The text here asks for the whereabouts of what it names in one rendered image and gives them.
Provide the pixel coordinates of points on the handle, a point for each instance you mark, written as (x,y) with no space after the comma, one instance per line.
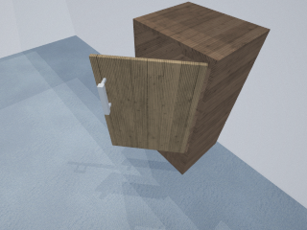
(103,97)

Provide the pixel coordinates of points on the cupboard door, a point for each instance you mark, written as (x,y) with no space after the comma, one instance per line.
(153,101)

